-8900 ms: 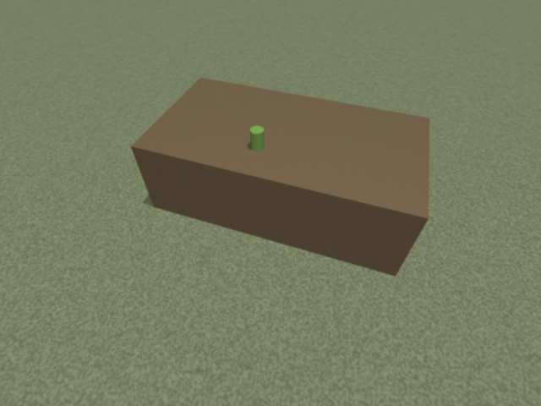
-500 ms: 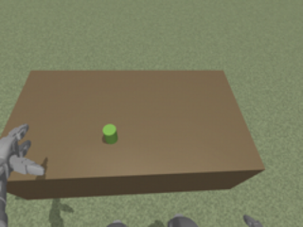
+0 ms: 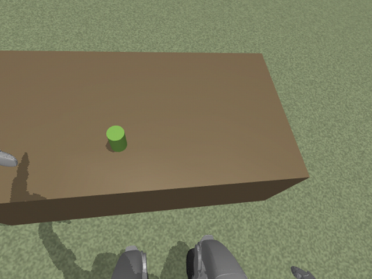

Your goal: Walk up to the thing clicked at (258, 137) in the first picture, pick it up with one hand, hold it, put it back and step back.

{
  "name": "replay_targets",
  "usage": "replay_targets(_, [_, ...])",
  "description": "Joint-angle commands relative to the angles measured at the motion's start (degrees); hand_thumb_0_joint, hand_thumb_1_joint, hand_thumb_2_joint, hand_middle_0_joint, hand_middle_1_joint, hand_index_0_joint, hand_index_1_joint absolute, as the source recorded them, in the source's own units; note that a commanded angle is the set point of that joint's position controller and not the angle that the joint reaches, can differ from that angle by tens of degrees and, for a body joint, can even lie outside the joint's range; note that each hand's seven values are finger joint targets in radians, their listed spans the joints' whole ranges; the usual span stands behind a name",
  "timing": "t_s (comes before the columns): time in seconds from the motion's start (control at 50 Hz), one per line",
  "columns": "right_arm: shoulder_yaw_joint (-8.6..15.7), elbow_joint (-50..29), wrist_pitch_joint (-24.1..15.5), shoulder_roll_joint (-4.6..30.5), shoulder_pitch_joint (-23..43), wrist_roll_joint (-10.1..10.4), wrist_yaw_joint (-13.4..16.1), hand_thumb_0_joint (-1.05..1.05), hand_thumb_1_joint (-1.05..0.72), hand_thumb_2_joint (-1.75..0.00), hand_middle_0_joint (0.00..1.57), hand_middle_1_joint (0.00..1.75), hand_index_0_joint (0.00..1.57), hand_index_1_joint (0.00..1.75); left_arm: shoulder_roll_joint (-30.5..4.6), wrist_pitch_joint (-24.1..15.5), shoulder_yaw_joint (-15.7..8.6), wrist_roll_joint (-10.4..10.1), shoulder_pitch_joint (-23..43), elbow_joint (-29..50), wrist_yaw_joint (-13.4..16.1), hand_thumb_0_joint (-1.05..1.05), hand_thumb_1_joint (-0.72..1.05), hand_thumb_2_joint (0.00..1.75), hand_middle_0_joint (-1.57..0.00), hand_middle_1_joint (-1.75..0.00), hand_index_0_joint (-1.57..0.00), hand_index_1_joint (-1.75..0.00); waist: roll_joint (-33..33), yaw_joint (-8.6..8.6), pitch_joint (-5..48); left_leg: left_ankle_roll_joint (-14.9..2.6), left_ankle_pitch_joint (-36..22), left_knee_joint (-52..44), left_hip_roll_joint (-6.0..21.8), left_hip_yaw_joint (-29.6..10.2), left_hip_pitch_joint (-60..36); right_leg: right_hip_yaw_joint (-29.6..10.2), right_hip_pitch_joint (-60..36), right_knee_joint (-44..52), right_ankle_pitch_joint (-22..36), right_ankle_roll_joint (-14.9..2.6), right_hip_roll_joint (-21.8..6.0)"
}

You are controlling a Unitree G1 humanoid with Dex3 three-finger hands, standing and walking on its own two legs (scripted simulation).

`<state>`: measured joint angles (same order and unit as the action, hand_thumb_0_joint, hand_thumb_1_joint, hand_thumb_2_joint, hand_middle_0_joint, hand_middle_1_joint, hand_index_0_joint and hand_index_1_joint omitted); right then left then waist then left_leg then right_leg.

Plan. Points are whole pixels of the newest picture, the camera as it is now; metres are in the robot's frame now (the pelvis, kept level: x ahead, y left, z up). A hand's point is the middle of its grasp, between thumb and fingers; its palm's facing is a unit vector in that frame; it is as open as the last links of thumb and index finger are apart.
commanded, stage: go down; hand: left
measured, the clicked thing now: (117, 139) +0.55 +0.16 -0.26
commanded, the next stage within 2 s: approach in 0.74 s
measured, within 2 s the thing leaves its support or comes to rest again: neither
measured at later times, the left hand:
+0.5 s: hand out of the picture +0.45 +0.35 +0.02, palm faces +0.11 -0.99 -0.07, open 17.2 cm
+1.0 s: hand (0, 114) +0.47 +0.35 +0.02, palm faces +0.11 -0.99 -0.04, open 17.4 cm
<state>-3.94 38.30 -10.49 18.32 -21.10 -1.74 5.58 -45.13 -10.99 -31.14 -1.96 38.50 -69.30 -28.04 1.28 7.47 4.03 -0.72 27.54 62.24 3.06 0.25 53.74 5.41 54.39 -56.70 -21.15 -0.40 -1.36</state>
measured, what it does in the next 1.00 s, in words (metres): stands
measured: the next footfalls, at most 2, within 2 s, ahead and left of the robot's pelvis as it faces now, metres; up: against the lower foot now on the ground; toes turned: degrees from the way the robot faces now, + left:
none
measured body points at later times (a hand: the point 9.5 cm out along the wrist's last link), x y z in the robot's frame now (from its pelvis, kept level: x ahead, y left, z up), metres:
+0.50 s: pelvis +0.01 +0.01 -0.01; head +0.15 +0.05 +0.41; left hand +0.44 +0.40 +0.03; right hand +0.05 -0.27 -0.10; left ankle +0.02 +0.11 -0.66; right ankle +0.06 -0.12 -0.66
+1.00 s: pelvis +0.00 +0.01 -0.02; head +0.16 +0.05 +0.40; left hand +0.45 +0.40 +0.03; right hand +0.04 -0.27 -0.11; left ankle +0.02 +0.11 -0.66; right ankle +0.06 -0.12 -0.66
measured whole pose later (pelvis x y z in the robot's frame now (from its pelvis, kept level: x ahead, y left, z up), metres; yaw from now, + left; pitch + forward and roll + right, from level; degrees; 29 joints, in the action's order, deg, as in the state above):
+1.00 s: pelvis +0.00 +0.01 -0.02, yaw +0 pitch +24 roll -4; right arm -5.9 37.6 -8.9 18.0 -20.5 -2.7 4.4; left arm -50.0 -15.9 -33.8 -4.4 47.4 -73.8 -31.0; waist 0.9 9.3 5.2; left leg -1.2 30.6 69.4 3.1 -0.8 63.4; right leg 6.1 63.3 -62.7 -23.7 0.0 -1.5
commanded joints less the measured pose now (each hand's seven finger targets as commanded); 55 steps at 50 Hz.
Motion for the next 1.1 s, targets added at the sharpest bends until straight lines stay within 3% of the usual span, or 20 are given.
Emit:
replay_targets(0.0, [3.78,-3.21,-1.37,11.24,-7.28,0.17,1.22,0.0,-0.87,-0.89,0.2,0.3,0.2,0.3,-23.6,-4.23,-4.15,-1.54,19.07,9.46,-0.5,0.0,-0.46,0.04,-0.07,-0.01,-0.06,-0.02,-11.96,-1.62,24.05,0.29,-15.25,-7.89,-1.38,-2.92,-14.55,-3.02,-9.99,5.23,7.54,-1.81,1.44])
replay_targets(0.06, [3.6,-2.78,-0.98,11.4,-7.84,-0.02,1.14,0.0,-0.87,-0.89,0.2,0.3,0.2,0.3,-23.28,-4.55,-3.82,-1.84,20.51,9.72,-1.1,0.0,-0.47,0.05,-0.07,-0.01,-0.05,-0.02,-12.68,-0.87,25.78,0.45,-18.86,-6.71,-1.04,-3.38,-15.56,-2.81,-8.43,4.34,9.19,-1.92,1.5])
replay_targets(0.22, [3.3,-3.41,-0.51,11.16,-8.03,0.06,1.06,0.0,-0.87,-0.89,0.2,0.3,0.2,0.3,-25.08,-4.53,-4.62,-1.78,20.72,9.39,-1.35,0.0,-0.46,0.05,-0.07,-0.01,-0.05,-0.02,-11.71,-1.07,26.17,0.1,-16.59,-5.82,-1.27,-3.16,-12.91,-3.12,-9.15,3.84,8.06,-1.9,1.59])
replay_targets(0.28, [3.45,-3.39,-0.41,11.34,-7.78,0.24,1.13,0.0,-0.88,-0.89,0.2,0.3,0.2,0.3,-23.64,-4.42,-3.94,-2.24,20.76,9.44,-1.61,0.0,-0.48,0.05,-0.06,-0.01,-0.05,-0.02,-12.39,-0.78,25.3,0.4,-15.06,-6.35,-1.06,-3.71,-13.11,-2.79,-7.24,3.36,6.8,-2.04,1.8])
replay_targets(0.32, [3.47,-3.04,-0.36,11.63,-8.3,0.08,1.13,0.0,-0.88,-0.89,0.2,0.3,0.2,0.3,-24.24,-4.57,-4.38,-2.43,21.95,10.55,-1.81,0.0,-0.47,0.05,-0.06,0.0,-0.04,-0.01,-14.34,-0.97,26.65,1.15,-19.49,-5.85,-0.54,-4.96,-16.34,-2.02,-4.46,2.41,7.91,-2.27,2.0])
replay_targets(0.42, [3.06,-2.7,-0.15,11.17,-8.98,-0.13,1.03,0.0,-0.88,-0.9,0.2,0.3,0.2,0.3,-23.98,-4.3,-5.12,-2.66,20.48,9.96,-2.07,0.0,-0.48,0.06,-0.06,-0.01,-0.04,-0.02,-13.45,-0.72,28.96,0.88,-27.25,-3.69,-0.66,-4.52,-17.76,-2.06,-5.95,2.2,12.92,-2.08,1.96])
replay_targets(0.56, [3.25,-2.93,0.17,11.08,-8.77,-0.19,0.84,0.0,-0.89,-0.9,0.2,0.3,0.2,0.3,-24.02,-4.78,-4.76,-2.37,22.03,10.64,-1.79,0.0,-0.48,0.06,-0.06,-0.01,-0.04,-0.02,-13.35,-0.66,26.79,0.54,-21.36,-4.56,-0.95,-4.26,-14.71,-2.66,-6.31,2.2,9.75,-2.13,1.68])
replay_targets(0.66, [3.48,-2.55,0.43,11.42,-8.8,-0.21,0.73,0.0,-0.88,-0.9,0.2,0.3,0.2,0.3,-23.79,-5.23,-4.62,-2.56,23.79,11.18,-2.12,0.0,-0.46,0.07,-0.05,-0.01,-0.03,-0.02,-14.56,-0.48,26.99,1.1,-21.48,-4.59,-0.47,-5.42,-16.72,-2.06,-2.93,1.54,8.36,-2.39,1.89])
replay_targets(0.72, [3.03,-2.68,0.4,11.45,-9.14,-0.34,0.57,0.0,-0.88,-0.9,0.2,0.3,0.2,0.3,-24.84,-5.38,-5.03,-2.75,24.18,11.11,-2.21,0.0,-0.46,0.07,-0.05,-0.01,-0.04,-0.02,-13.79,-0.55,28.12,0.96,-24.7,-3.8,-0.55,-5.1,-16.53,-2.0,-4.52,1.26,10.75,-2.29,1.98])
replay_targets(0.82, [2.94,-2.44,0.68,11.74,-9.15,-0.48,0.46,0.0,-0.89,-0.9,0.2,0.3,0.2,0.3,-24.89,-5.65,-5.05,-2.73,25.09,9.88,-2.74,0.0,-0.54,0.11,-0.07,-0.05,-0.03,-0.08,-14.99,0.14,27.95,1.13,-25.77,-3.17,-0.38,-5.51,-17.52,-1.85,-1.99,0.84,10.86,-2.26,1.98])
replay_targets(0.84, [2.66,-2.36,0.7,11.59,-9.17,-0.57,0.38,0.0,-0.86,-0.89,0.2,0.3,0.2,0.3,-25.55,-5.84,-5.47,-2.71,25.29,9.39,-2.76,0.0,-0.52,0.03,-0.07,0.0,-0.04,-0.02,-14.37,0.21,28.34,0.99,-26.57,-2.56,-0.45,-5.42,-17.04,-1.94,-2.4,0.72,11.51,-2.21,1.91])
replay_targets(0.88, [2.55,-2.53,0.75,11.4,-8.73,-0.62,0.33,0.0,-0.87,-0.89,0.2,0.3,0.2,0.3,-24.89,-6.56,-5.68,-3.1,25.34,7.6,-2.98,0.0,-0.54,0.0,-0.07,-0.02,-0.05,-0.03,-13.4,0.53,25.66,0.69,-23.18,-1.98,-0.74,-5.1,-13.31,-2.19,-1.78,0.25,10.18,-2.12,1.82])
replay_targets(0.94, [2.08,-2.22,0.53,10.77,-7.91,-0.82,-0.1,0.0,-0.87,-0.89,0.2,0.3,0.2,0.3,-20.25,-9.11,-3.91,-4.28,24.96,3.76,-3.49,0.0,-0.59,0.0,-0.06,-0.02,-0.05,-0.04,-9.96,2.06,21.51,0.08,-16.22,0.02,-0.91,-4.78,-6.52,-2.56,1.53,-1.45,6.52,-2.02,1.79])
replay_targets(0.96, [2.05,-2.71,0.35,11.03,-7.09,-0.77,-0.31,0.0,-0.87,-0.89,0.2,0.3,0.2,0.3,-21.02,-10.35,-4.74,-4.86,25.05,3.63,-3.34,0.0,-0.56,0.0,-0.06,-0.02,-0.05,-0.03,-9.46,1.47,21.4,0.0,-14.84,0.93,-1.14,-4.6,-4.32,-2.61,1.91,-2.7,5.86,-2.06,1.78])
replay_targets(0.98, [1.67,-2.47,0.21,10.69,-7.21,-0.94,-0.49,0.0,-0.87,-0.89,0.2,0.3,0.2,0.3,-19.84,-11.75,-4.19,-5.55,25.26,2.99,-3.69,0.0,-0.55,0.01,-0.06,-0.02,-0.04,-0.03,-8.39,2.25,22.18,-0.42,-14.24,3.22,-1.38,-3.98,-1.67,-3.14,1.98,-3.93,6.29,-1.82,1.67])
replay_targets(1.02, [1.26,-3.83,-0.28,10.71,-5.74,-0.85,-0.96,0.0,-0.87,-0.89,0.2,0.3,0.2,0.3,-19.07,-14.45,-4.37,-7.1,25.8,2.63,-4.13,0.0,-0.55,0.0,-0.06,-0.03,-0.05,-0.03,-8.08,2.24,22.8,-0.65,-10.67,6.22,-1.83,-3.61,3.64,-3.7,3.68,-6.66,4.42,-1.69,1.54])
replay_targets(1.04, [1.03,-3.66,-0.4,10.66,-5.58,-0.89,-1.28,0.0,-0.88,-0.89,0.2,0.3,0.2,0.3,-16.58,-15.82,-3.47,-8.15,25.74,1.79,-4.74,0.0,-0.56,0.0,-0.06,-0.03,-0.05,-0.04,-8.66,2.94,24.42,-0.41,-12.03,8.28,-1.77,-4.16,4.21,-3.2,6.63,-9.14,5.15,-1.92,1.59])
replay_targets(1.08, [0.58,-3.52,-0.53,10.94,-5.0,-1.08,-1.68,0.0,-0.88,-0.89,0.2,0.3,0.2,0.3,-16.42,-18.38,-3.47,-9.33,25.86,1.14,-5.45,0.0,-0.57,0.0,-0.06,-0.03,-0.05,-0.04,-10.35,2.66,26.72,-0.28,-12.56,12.34,-1.98,-4.41,6.46,-3.22,11.85,-13.13,4.69,-2.11,1.47])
